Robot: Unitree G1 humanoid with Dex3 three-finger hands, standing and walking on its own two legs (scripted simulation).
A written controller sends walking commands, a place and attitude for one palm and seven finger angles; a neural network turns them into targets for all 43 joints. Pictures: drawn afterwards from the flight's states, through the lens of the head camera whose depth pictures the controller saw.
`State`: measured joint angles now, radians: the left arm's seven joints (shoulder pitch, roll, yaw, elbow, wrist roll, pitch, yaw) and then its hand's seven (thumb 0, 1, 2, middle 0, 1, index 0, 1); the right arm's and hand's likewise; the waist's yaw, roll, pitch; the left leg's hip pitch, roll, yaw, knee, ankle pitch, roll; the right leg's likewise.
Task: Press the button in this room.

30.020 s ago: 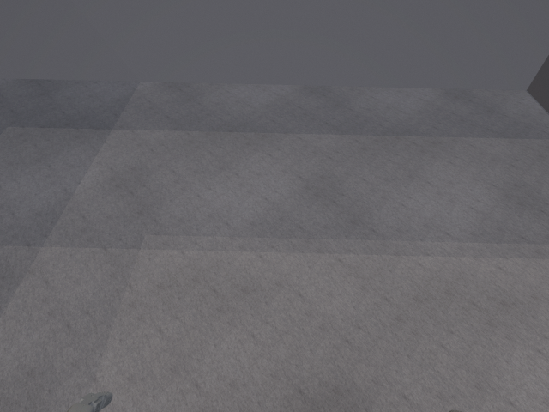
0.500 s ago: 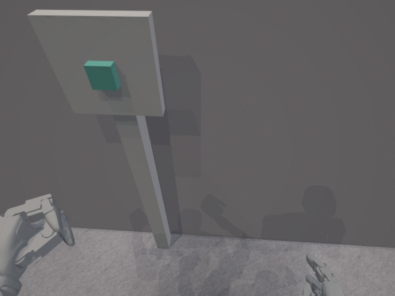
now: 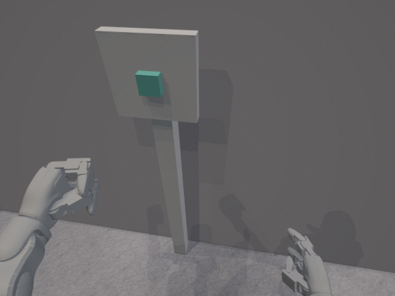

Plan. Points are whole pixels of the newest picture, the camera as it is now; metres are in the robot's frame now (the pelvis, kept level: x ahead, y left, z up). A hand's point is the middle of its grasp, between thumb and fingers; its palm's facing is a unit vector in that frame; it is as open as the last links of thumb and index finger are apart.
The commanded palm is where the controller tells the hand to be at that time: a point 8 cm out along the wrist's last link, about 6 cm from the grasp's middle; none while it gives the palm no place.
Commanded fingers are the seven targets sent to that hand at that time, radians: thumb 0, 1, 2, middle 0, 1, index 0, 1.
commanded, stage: raise the hand and make a fist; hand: left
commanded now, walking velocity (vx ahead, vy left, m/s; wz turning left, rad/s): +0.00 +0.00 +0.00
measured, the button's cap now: (150, 83) +0.49 +0.17 +0.22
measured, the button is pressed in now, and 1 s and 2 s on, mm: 0 0 0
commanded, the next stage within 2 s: aim a knuckle at the button in 0.62 s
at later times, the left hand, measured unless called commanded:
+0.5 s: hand (92, 174) +0.23 +0.19 +0.21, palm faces +0.02 -0.99 -0.12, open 3.1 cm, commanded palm +0.20 +0.24 +0.22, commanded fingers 0.00 0.90 0.90 -1.30 -1.50 -1.30 -1.50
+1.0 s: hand (110, 154) +0.28 +0.18 +0.20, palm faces +0.02 -1.00 -0.09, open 3.1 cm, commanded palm +0.25 +0.23 +0.21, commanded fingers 0.00 0.90 0.90 -1.30 -1.50 -1.30 -1.50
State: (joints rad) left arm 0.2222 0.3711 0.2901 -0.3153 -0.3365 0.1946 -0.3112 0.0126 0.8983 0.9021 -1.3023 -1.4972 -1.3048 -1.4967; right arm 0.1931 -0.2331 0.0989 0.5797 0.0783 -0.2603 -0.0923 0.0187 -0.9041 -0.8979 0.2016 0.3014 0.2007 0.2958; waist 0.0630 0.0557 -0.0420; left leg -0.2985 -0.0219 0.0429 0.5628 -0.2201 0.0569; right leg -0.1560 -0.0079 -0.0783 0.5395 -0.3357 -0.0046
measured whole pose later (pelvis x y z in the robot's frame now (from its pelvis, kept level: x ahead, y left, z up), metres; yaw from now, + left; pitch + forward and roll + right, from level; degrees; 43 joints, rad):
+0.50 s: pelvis +0.00 -0.02 +0.00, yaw +0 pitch -5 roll +0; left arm 0.10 0.39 0.37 -0.36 -0.36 0.37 -0.30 0.01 0.90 0.90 -1.30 -1.50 -1.30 -1.50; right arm 0.18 -0.27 0.10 0.61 0.09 -0.21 -0.09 0.02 -0.91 -0.90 0.20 0.30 0.20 0.30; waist 0.06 0.06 -0.03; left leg -0.23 0.00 0.03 0.51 -0.19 0.03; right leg -0.09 0.02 -0.08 0.49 -0.32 -0.03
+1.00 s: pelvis +0.01 -0.04 +0.00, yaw +0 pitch -4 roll +0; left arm -0.04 0.39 0.35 -0.18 -0.33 0.35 -0.30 0.01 0.90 0.90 -1.30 -1.50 -1.31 -1.50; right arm 0.17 -0.27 0.09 0.62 0.10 -0.19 -0.10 0.02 -0.91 -0.90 0.20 0.30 0.20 0.30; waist 0.05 0.06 -0.04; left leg -0.23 0.00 0.02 0.52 -0.22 0.01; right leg -0.09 0.02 -0.09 0.50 -0.35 -0.05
